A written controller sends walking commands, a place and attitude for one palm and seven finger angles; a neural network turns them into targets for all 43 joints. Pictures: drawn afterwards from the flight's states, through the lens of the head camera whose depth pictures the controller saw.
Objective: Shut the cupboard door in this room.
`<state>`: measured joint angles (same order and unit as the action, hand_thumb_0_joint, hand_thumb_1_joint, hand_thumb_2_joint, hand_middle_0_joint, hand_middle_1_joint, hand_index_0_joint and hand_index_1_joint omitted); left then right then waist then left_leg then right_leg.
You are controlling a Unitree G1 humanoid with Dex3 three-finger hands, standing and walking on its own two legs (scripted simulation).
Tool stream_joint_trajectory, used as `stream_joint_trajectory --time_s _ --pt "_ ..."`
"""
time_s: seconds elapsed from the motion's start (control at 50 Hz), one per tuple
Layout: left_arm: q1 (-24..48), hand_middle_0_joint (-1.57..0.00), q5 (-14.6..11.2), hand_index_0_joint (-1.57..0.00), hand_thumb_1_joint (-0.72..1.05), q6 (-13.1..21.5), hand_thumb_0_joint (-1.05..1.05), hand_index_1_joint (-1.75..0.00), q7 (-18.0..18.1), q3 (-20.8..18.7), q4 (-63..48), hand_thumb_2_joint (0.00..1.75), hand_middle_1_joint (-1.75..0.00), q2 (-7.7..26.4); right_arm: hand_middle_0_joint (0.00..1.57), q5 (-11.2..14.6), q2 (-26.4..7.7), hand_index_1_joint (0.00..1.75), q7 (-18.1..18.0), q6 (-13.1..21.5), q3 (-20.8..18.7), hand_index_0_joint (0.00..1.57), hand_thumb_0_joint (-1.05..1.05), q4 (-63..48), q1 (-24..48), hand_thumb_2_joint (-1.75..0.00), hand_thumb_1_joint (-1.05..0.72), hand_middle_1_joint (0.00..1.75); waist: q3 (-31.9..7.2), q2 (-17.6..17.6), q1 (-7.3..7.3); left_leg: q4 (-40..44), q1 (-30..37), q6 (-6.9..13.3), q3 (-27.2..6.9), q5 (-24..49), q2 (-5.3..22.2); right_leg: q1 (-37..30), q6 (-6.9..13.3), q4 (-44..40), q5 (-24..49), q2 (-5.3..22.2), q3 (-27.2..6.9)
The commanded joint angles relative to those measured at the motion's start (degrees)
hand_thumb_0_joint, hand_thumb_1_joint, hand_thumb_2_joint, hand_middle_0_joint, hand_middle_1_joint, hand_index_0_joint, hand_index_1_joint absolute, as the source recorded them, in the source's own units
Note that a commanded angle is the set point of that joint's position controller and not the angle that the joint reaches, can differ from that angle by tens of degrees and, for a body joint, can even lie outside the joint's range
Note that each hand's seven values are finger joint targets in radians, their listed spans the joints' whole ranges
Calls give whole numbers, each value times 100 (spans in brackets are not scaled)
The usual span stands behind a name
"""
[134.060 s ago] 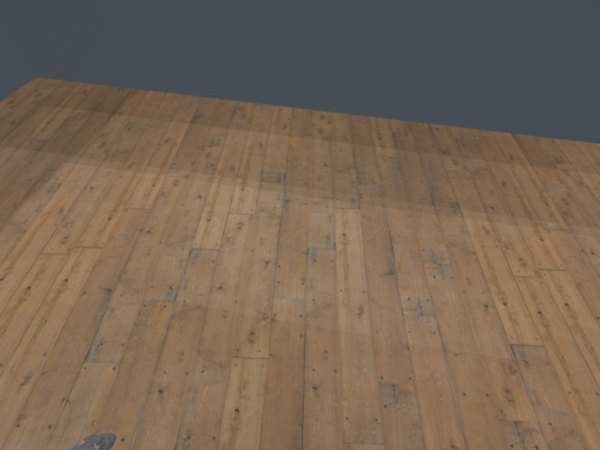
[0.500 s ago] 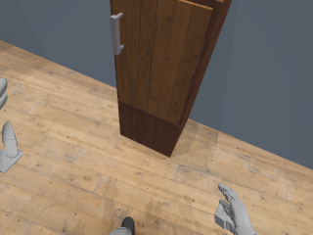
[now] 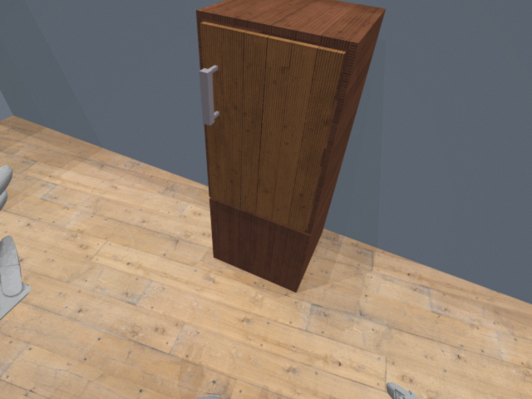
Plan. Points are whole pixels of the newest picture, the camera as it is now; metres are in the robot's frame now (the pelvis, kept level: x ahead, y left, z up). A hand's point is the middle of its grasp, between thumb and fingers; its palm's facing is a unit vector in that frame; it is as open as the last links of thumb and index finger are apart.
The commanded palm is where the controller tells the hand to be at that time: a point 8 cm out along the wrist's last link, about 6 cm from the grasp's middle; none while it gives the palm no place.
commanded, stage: stop stepping back and stand still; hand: left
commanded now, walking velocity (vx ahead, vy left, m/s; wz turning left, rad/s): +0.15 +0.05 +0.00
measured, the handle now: (211, 95) +0.85 +0.18 +0.08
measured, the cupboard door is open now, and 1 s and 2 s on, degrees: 0 0 0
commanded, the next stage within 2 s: let the arm hang, fingers relaxed in 0.68 s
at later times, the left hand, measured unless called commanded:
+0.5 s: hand (20, 288) +0.18 +0.27 +0.18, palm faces +0.44 -0.77 -0.47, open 7.4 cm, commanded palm +0.13 +0.30 +0.19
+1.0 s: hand out of the picture +0.09 +0.24 -0.11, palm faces +0.00 -0.94 -0.33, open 7.4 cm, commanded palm none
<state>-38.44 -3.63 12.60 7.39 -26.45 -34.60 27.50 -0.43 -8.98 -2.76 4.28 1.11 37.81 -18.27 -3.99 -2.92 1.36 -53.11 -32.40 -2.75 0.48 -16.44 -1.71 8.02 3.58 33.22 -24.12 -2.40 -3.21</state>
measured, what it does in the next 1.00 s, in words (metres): steps on the spot: left foot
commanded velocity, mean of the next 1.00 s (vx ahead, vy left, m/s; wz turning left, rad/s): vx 0.03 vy -0.01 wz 0.00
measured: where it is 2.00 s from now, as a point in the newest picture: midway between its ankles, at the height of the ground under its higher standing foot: outside the picture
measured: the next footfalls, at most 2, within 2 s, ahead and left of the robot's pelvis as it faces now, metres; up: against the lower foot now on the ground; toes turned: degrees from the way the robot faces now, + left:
left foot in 0.10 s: +0.05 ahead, +0.14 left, +0.00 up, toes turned +4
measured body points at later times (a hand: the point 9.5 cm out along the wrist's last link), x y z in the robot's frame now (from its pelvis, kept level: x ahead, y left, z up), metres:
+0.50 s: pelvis -0.01 +0.00 +0.00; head -0.02 +0.00 +0.45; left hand +0.15 +0.30 +0.20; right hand +0.14 -0.23 -0.09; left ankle +0.01 +0.13 -0.73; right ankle -0.07 -0.10 -0.73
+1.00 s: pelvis -0.05 +0.02 +0.00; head -0.05 +0.00 +0.45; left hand +0.08 +0.28 -0.09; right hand +0.09 -0.24 -0.12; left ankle +0.01 +0.13 -0.73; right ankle -0.07 -0.10 -0.73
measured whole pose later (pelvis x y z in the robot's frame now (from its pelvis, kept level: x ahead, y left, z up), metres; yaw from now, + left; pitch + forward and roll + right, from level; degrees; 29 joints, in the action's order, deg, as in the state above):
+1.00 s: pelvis -0.05 +0.02 +0.00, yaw +2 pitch -1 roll +0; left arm -14.0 1.5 -3.1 0.2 -0.5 36.4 15.3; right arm -1.4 -16.8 0.4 -0.5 0.9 47.5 -8.2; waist -0.1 3.0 1.8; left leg -34.0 -21.3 0.6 2.0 -11.8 0.7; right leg 13.8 0.2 35.7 -21.0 1.0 2.3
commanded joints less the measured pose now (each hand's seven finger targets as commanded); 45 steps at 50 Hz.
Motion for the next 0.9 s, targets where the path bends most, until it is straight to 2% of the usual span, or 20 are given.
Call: stream_joint_trajectory --time_s 0.0,0.02,0.06,0.1,0.12,0.14,0.16,0.22,0.28,0.32,0.36,0.4,0.46,0.5,0.54,0.74,0.76,0.78,0.8,0.88 --pt "1646 -20 147 -20 90 220 0 -30 388 -483 429 90 -30 651 20 44 -864 30 -220 476 -286 20 0 -632 794 -90 -90 30 493 137 -25 1729 1217 291 203 38 360 892 380 -1232 1046 1258 -726" --pt "1807 -20 158 -20 90 139 0 -30 378 -223 717 90 -30 488 20 97 -937 30 -269 557 -330 20 0 -618 801 -90 -90 30 479 173 -19 2252 1857 354 273 264 284 1048 167 -983 1380 1057 -543" --pt "2026 -20 160 -20 90 101 0 -30 362 6 516 90 -30 452 20 139 -1095 30 -323 588 -417 20 0 -728 796 -90 -90 30 26 687 -75 2698 2795 583 -329 1089 855 1161 -240 -201 1751 587 -192" --pt "1719 -20 149 -20 90 23 0 -30 354 -54 355 90 -30 547 20 183 -1062 30 -312 515 -385 20 0 -868 772 -90 -90 30 -344 441 -75 2477 3065 778 -726 2496 1204 1154 -395 60 2248 291 135" --pt "1821 -20 116 -20 90 51 0 -30 305 -96 -99 90 -30 644 20 122 -1039 30 -290 521 -341 20 0 -832 790 -90 -90 30 -562 749 -17 2725 2964 771 -966 2684 1254 1026 -477 299 1903 243 352" --pt "1952 -20 88 -20 90 80 0 -30 258 18 -416 90 -30 536 20 95 -972 30 -255 542 -325 20 0 -840 954 -90 -90 30 -393 887 -7 3236 2592 742 -1240 2035 1424 964 -516 378 739 162 422" --pt "1969 -20 85 -20 90 105 0 -30 262 -30 -674 90 -30 556 20 76 -993 30 -233 577 -338 20 0 -867 1002 -90 -90 30 -244 940 -24 3461 2438 793 -1421 1428 1547 957 -485 395 385 149 405" --pt "1673 -20 109 -20 90 135 0 -30 325 -396 -1127 90 -30 816 20 48 -991 30 -190 618 -289 20 0 -923 1101 -90 -90 30 -134 1436 -86 3673 1971 697 -1029 68 1435 605 -393 -66 470 168 550" --pt "1099 -20 77 -20 90 111 0 -30 365 -539 -865 90 -30 699 20 42 -889 30 -173 516 -248 20 0 -1043 1062 -90 -90 30 -81 1715 -70 3480 1393 511 -476 -850 1084 63 -213 -645 495 171 646" --pt "671 -20 18 -20 90 32 0 -30 370 -724 -488 90 -30 774 20 82 -872 30 -162 386 -298 20 0 -1082 978 -90 -90 30 -204 989 -66 2753 1294 397 -57 -605 784 21 13 -966 529 439 128" --pt "609 -20 -46 -20 90 -38 0 -30 357 -603 -294 90 -30 682 20 113 -780 30 -155 215 -282 20 0 -1100 956 -90 -90 30 -37 133 -18 1720 1006 292 236 -219 519 255 345 -1445 514 1181 -997" --pt "711 -20 -39 -20 90 -40 0 -30 380 -553 -129 90 -30 692 20 128 -783 30 -148 156 -249 20 0 -1069 986 -90 -90 30 100 -193 -43 1278 661 230 221 45 437 -36 553 -1413 1820 1580 -1328" --pt "1004 -20 33 -20 90 31 0 -30 331 -428 135 90 -30 666 20 142 -857 30 -167 162 -253 20 0 -1034 981 -90 -90 30 133 -117 -36 2185 1423 317 137 995 459 37 133 -752 3588 1258 -497" --pt "1150 -20 101 -20 90 67 0 -30 291 -310 81 90 -30 650 20 140 -932 30 -219 171 -303 20 0 -1043 1018 -90 -90 30 -50 316 -65 2389 2212 425 92 2627 645 247 -264 -461 3973 798 -44" --pt "1308 -20 149 -20 90 123 0 -30 277 -233 -121 90 -30 667 20 150 -907 30 -249 209 -278 20 0 -1048 1004 -90 -90 30 -215 704 -84 2384 2398 474 -64 3455 816 223 -412 -346 3815 636 215" --pt "498 -20 14 -20 90 277 0 -30 309 -605 -220 90 -30 763 20 129 -891 30 -205 287 -317 20 0 -1133 963 -90 -90 30 -86 664 -95 2695 1808 348 -166 1351 676 268 -241 -1118 1840 647 -41" --pt "1232 -20 472 -20 90 -656 0 -30 -560 2122 3954 90 -30 -248 20 159 -1978 30 336 572 -469 20 0 -91 1525 -90 -90 30 357 848 18 1948 1505 380 -167 2242 841 840 -198 -298 2638 990 382" --pt "1359 -20 429 -20 90 -1152 0 -30 -699 2017 4110 90 -30 -364 20 116 -1840 30 332 238 -542 20 0 1 1148 -90 -90 30 3 906 -48 2151 1683 359 -160 1853 898 873 -178 -438 2112 941 123" --pt "1501 -20 463 -20 90 -1224 0 -30 -745 2077 4335 90 -30 -488 20 46 -1726 30 312 111 -477 20 0 54 981 -90 -90 30 11 758 -102 2294 1404 472 -339 1484 990 859 -189 -306 1421 793 298" --pt "2114 -20 504 -20 90 -1219 0 -30 -773 2248 5669 90 -30 -368 20 -61 -1651 30 284 -174 -312 20 0 252 1062 -90 -90 30 204 -673 -137 2350 1312 557 -609 1175 832 850 -85 -600 947 779 67"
